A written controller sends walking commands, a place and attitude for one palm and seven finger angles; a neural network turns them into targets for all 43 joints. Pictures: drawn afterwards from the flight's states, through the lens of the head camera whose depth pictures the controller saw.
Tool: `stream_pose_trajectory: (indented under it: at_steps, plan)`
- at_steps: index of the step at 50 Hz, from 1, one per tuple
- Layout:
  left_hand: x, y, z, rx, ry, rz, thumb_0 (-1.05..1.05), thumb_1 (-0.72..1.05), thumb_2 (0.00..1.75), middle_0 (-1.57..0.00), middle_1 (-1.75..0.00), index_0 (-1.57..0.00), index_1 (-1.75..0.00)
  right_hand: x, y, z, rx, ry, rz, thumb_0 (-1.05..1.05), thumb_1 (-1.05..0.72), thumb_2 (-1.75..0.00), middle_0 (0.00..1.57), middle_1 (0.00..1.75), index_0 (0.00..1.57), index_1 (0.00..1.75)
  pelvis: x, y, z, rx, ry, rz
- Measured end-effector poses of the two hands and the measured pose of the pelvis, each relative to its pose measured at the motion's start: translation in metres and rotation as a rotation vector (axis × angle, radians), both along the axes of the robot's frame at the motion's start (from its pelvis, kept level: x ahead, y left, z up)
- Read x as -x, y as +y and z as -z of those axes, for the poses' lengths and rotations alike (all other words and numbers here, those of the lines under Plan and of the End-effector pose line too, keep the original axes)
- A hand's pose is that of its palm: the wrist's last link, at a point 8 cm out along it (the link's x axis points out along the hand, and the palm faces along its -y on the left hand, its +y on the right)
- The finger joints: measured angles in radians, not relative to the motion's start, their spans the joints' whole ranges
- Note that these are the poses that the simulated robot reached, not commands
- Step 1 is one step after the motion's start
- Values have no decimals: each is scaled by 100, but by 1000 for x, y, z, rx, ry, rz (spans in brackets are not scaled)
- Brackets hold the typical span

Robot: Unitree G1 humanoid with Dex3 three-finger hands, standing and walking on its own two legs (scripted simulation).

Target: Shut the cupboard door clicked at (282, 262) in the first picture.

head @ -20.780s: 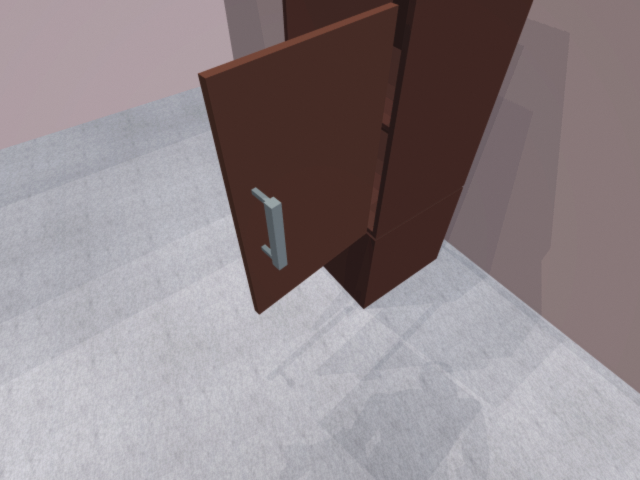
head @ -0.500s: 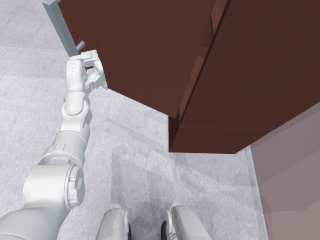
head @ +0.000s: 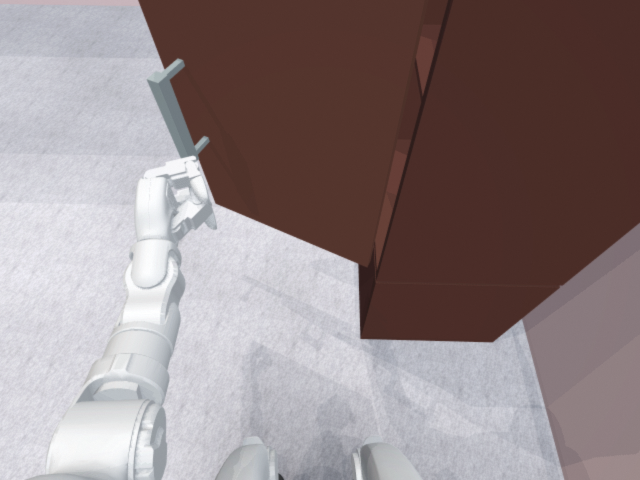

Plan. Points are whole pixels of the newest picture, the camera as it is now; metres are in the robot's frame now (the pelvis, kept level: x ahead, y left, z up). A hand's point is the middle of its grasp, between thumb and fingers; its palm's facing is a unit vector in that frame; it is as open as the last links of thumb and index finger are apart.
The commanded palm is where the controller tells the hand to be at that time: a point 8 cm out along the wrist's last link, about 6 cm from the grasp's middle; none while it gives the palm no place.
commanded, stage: draw the hand back to the body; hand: left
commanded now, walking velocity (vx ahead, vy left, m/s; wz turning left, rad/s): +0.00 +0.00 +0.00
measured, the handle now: (183, 115) +0.67 +0.20 +0.03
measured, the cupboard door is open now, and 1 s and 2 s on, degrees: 65 65 65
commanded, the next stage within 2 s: step back with the hand held close in 1.34 s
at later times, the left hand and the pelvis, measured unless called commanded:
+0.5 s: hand (81, 275) +0.31 +0.20 +0.15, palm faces +0.16 -0.96 -0.24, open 3.2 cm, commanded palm +0.27 +0.25 +0.17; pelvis +0.02 +0.01 +0.07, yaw +2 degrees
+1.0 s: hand out of the picture +0.21 +0.28 +0.25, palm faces +0.49 -0.75 -0.45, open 6.4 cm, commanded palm +0.16 +0.32 +0.25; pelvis +0.04 +0.01 +0.08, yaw +3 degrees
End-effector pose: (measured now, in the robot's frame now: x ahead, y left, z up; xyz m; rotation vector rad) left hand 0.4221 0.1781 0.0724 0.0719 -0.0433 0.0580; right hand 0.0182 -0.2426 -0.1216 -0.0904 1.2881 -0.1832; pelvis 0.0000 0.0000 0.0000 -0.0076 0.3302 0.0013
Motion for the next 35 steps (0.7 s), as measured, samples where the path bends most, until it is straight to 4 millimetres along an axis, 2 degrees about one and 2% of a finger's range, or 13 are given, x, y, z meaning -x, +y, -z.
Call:
stream_pose_trajectory:
  at_steps: [3, 6, 11, 15, 21, 26, 30, 35]
  plan:
    - [20, 12, -8, 21, 27, -18, 2, 90, 90, -130, -150, -130, -150, -9, -2, -15, 20, -34, -5, 1, -91, -90, 20, 30, 20, 30, -1, 0, -12, 1, -45, -6]
    - [34, 23, -23, 38, 3, -28, 2, 90, 90, -130, -150, -130, -150, -26, -8, -31, 59, -96, -20, 1, -91, -90, 20, 30, 20, 30, -2, 0, -22, 6, -84, -16]
    - [55, 30, -53, 20, -82, 22, 2, 90, 90, -130, -150, -129, -149, -67, -16, -54, 108, -238, -53, 1, -91, -90, 20, 30, 20, 30, -5, 3, -32, 12, -135, -27]
    - [79, 33, -64, -5, -58, 55, 2, 90, 90, -126, -146, -126, -146, -104, -13, -72, 107, -358, -70, 1, -91, -90, 20, 30, 20, 30, -9, 7, -39, 5, -177, -22]
    - [122, 51, -75, -120, 49, -16, 2, 90, 90, -115, -134, -115, -134, -158, 9, -103, 93, -484, -79, 1, -91, -90, 20, 30, 20, 30, -16, 9, -57, -7, -256, -20]
    - [147, 78, -98, -171, 55, -131, 2, 90, 90, -103, -121, -103, -121, -193, 35, -123, 67, -563, -151, 1, -91, -90, 20, 30, 20, 30, -20, 11, -68, -7, -307, -37]
    - [165, 93, -122, -201, 22, -201, 2, 90, 90, -93, -110, -93, -109, -210, 53, -132, 34, -607, -207, 1, -91, -90, 20, 30, 20, 30, -25, 13, -74, -8, -337, -46]
    - [189, 101, -140, -234, 6, -247, 2, 90, 90, -79, -95, -79, -94, -216, 66, -133, -5, -621, -240, 1, -91, -90, 20, 30, 20, 30, -31, 15, -79, -12, -359, -45]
